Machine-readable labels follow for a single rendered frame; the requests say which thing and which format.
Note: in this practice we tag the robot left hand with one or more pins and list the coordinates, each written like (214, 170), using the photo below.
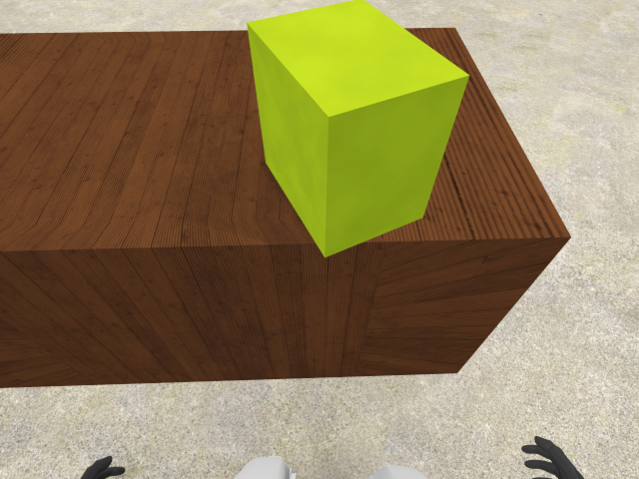
(100, 470)

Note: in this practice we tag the pedestal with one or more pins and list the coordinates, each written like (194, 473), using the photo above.
(144, 239)

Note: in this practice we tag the robot right hand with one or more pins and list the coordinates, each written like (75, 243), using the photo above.
(561, 466)

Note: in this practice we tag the carton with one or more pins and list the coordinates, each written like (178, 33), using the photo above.
(355, 113)

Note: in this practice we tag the robot left thigh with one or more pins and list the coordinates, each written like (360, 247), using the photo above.
(266, 468)

